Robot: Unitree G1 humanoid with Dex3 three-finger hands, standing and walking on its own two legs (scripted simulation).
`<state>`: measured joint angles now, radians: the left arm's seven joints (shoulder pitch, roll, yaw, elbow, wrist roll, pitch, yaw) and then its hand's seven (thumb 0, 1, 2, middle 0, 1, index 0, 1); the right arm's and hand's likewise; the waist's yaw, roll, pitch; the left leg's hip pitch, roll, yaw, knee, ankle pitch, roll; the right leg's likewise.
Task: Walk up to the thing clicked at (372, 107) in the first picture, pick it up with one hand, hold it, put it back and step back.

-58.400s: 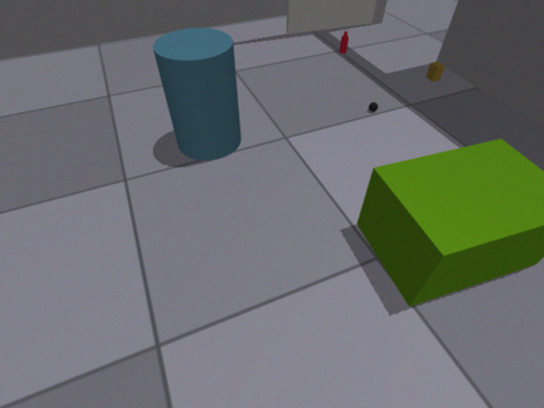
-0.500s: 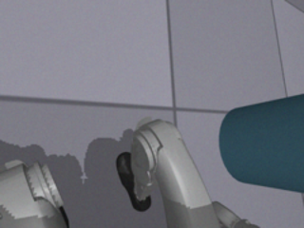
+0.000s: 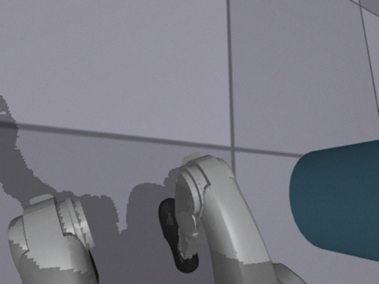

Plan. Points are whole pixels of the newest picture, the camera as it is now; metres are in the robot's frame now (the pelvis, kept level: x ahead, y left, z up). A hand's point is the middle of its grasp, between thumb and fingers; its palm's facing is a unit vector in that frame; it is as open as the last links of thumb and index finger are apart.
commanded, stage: withdraw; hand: left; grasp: from above
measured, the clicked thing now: out of the picture +0.45 +0.33 -0.28
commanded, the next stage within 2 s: home in 0.54 s
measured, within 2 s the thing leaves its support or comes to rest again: neither
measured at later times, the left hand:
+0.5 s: hand out of the picture +0.42 +0.31 -0.06, palm faces -0.47 -0.10 -0.88, open 14.0 cm
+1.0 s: hand out of the picture +0.44 +0.34 -0.11, palm faces -0.27 -0.31 -0.91, open 11.4 cm
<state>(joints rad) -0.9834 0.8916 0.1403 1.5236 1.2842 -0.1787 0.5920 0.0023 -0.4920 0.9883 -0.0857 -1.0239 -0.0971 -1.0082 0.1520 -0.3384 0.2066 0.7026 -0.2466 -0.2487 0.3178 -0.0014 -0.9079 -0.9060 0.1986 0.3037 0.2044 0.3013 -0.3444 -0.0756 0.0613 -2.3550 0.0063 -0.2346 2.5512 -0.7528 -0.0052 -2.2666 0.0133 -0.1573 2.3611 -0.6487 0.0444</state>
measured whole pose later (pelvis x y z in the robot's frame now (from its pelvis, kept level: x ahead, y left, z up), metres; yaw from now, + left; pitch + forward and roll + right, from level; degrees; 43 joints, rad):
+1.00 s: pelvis +0.00 +0.00 +0.04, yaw +6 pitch +36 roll -9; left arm -0.88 0.69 0.14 1.23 1.01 -0.12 0.31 0.00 0.01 0.95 -0.24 -0.65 -0.23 -0.66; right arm 0.25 -0.24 0.06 0.72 -0.11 -0.07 0.16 0.00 -0.89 -0.90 0.20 0.30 0.21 0.30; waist -0.24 0.03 -0.09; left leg -2.30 -0.01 -0.12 2.37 -0.71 0.01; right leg -2.24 -0.02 -0.07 2.27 -0.66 0.04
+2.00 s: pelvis +0.06 +0.01 +0.39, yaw +13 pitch +15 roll -3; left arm 0.39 0.23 0.05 -0.04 -0.07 0.42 0.07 0.01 0.91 0.90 -0.20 -0.31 -0.20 -0.30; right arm 0.29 -0.21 0.05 0.52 0.04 -0.17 -0.17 0.01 -0.90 -0.90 0.20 0.30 0.21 0.30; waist -0.07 0.04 -0.18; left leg -0.87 0.03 -0.06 1.14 -0.53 -0.01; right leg -0.83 -0.01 -0.06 1.06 -0.49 0.02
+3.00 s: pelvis +0.07 +0.01 +0.41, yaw +14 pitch +10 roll -3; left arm 0.50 0.22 0.03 -0.13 -0.05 0.45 0.02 0.01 0.91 0.90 -0.20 -0.30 -0.20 -0.30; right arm 0.30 -0.22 0.04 0.54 0.01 -0.24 -0.18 0.01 -0.90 -0.90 0.20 0.30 0.21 0.30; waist -0.04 0.04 -0.16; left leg -0.68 0.02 -0.05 1.02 -0.50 0.00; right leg -0.65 -0.01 -0.06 0.94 -0.46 0.02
